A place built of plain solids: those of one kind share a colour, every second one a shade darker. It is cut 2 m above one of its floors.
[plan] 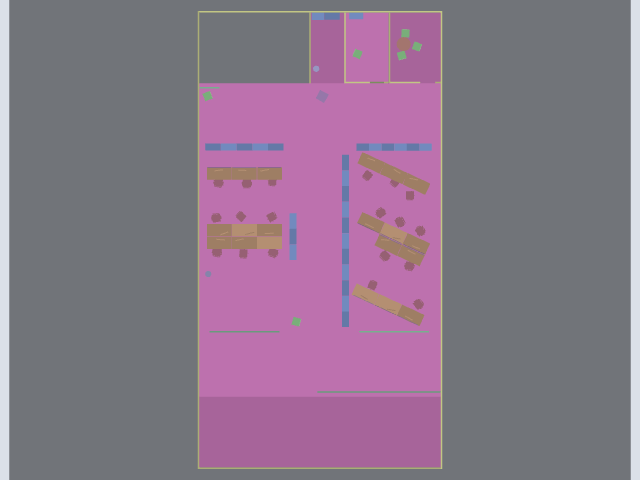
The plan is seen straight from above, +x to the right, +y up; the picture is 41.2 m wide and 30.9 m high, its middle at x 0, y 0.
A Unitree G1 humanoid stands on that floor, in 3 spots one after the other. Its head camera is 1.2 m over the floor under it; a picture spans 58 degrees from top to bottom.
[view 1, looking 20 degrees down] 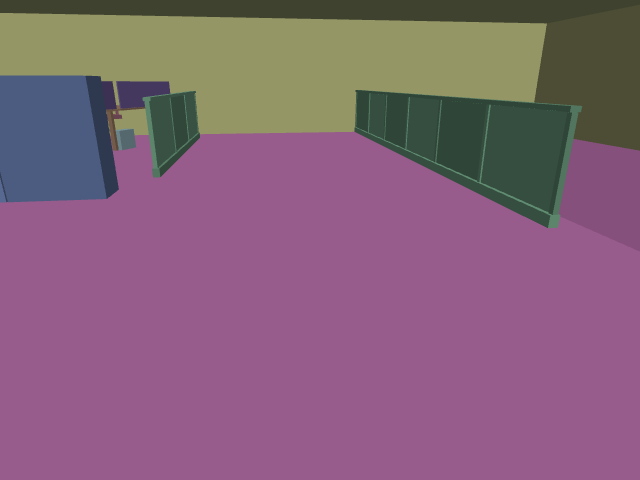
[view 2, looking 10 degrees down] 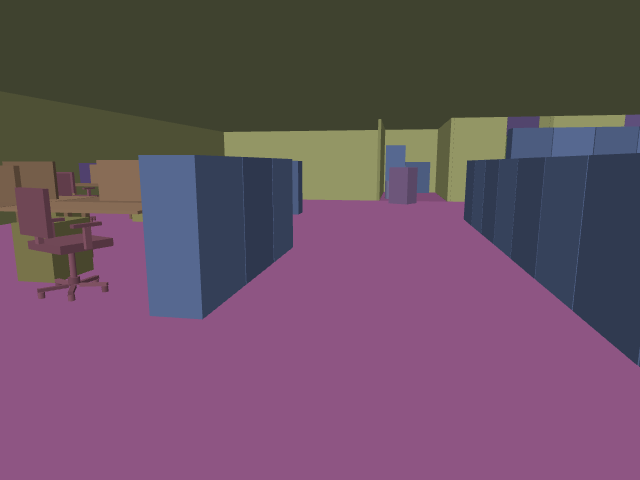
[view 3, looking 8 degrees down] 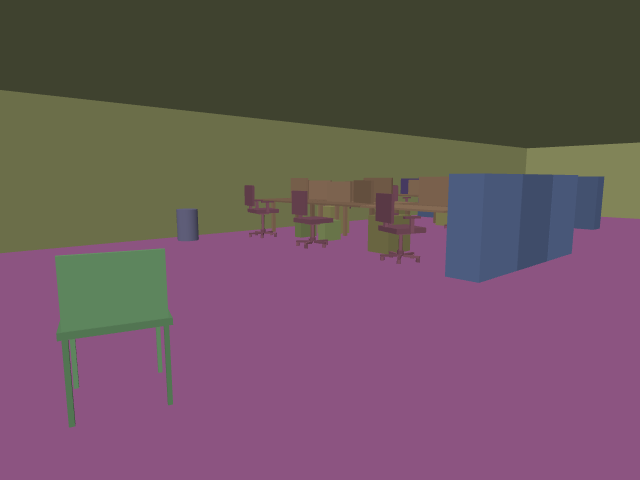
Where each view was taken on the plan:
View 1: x -3.46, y -7.27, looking -8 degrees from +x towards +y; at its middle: floor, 3.51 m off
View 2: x -0.05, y -4.30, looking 100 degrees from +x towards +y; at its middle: floor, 6.91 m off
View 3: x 0.91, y -5.96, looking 138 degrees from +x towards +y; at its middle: officechair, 7.91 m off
